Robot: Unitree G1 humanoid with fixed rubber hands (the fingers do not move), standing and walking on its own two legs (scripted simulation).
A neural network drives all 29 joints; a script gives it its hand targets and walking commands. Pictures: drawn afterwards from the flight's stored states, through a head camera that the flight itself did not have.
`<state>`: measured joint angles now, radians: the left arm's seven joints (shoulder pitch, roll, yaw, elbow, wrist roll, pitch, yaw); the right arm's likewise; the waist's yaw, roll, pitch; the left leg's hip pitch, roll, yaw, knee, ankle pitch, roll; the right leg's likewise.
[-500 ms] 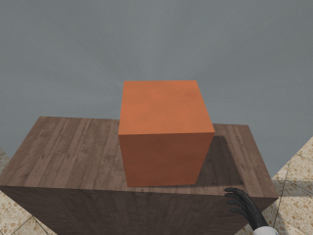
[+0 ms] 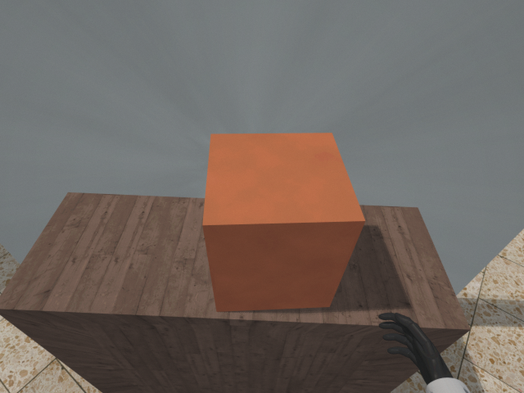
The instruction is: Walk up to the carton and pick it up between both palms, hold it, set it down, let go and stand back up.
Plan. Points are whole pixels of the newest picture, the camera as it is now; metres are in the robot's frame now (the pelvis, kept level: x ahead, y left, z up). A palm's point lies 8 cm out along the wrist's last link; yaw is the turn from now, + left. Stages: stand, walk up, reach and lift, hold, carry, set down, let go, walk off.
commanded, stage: stand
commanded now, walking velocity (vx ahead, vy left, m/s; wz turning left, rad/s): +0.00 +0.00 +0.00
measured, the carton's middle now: (272, 224) +0.39 +0.01 +0.04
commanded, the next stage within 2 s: none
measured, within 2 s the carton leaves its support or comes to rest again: neither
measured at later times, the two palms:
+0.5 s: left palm out of the picture +0.08 +0.30 -0.11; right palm (430, 367) +0.19 -0.22 -0.02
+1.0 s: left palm out of the picture +0.08 +0.29 -0.11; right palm (431, 368) +0.19 -0.23 -0.03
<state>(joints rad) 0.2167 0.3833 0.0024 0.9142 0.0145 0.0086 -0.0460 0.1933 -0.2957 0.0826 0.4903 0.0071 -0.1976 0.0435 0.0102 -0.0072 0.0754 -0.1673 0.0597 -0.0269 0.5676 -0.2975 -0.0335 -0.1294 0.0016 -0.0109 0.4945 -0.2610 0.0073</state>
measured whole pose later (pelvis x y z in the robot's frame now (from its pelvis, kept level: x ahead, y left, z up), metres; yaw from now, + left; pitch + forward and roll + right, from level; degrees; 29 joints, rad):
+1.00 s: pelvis +0.00 +0.00 +0.00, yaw +0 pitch -5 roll -1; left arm 0.17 0.37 0.00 0.95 0.01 0.01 -0.05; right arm 0.18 -0.31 0.09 0.49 0.01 -0.22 0.04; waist 0.01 0.01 0.08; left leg -0.17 0.06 -0.03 0.51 -0.26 -0.03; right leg -0.14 0.00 -0.01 0.45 -0.23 0.01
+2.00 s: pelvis -0.01 -0.01 +0.00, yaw +0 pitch -5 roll -1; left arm 0.16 0.37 0.00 0.96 0.00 0.01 -0.05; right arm 0.17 -0.32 0.09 0.49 0.01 -0.23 0.04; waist 0.01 0.02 0.09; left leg -0.17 0.06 -0.02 0.50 -0.25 -0.03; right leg -0.15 0.00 -0.01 0.46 -0.22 0.01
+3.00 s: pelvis -0.01 -0.01 +0.00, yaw +0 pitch -5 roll -1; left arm 0.14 0.37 0.00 0.96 0.00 0.01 -0.06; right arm 0.17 -0.32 0.10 0.49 0.01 -0.24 0.05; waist 0.01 0.02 0.10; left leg -0.17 0.06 -0.02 0.49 -0.24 -0.04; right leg -0.15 0.00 -0.01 0.46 -0.22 0.01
